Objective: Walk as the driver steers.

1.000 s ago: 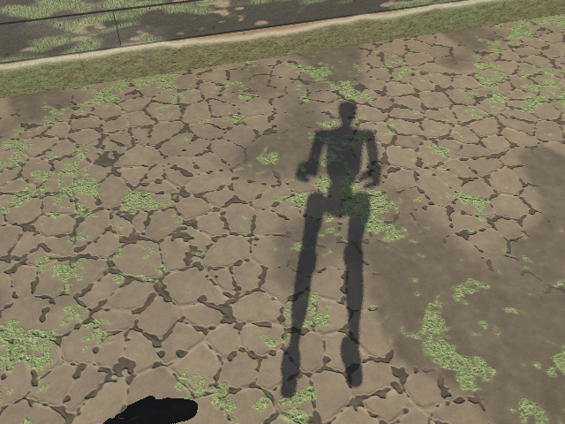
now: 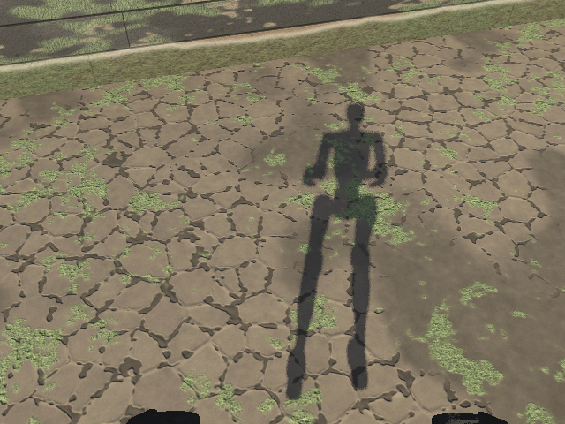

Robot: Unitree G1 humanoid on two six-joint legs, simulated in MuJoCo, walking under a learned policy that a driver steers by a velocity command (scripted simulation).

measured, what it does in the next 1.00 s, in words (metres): stands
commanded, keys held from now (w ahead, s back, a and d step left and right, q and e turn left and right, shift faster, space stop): no key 1.00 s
